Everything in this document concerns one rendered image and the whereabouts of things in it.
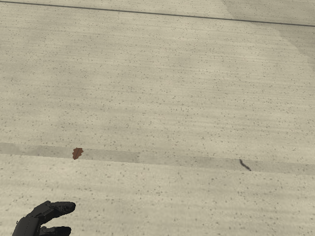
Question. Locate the robot left hand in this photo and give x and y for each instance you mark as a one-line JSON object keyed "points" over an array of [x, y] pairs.
{"points": [[31, 224]]}

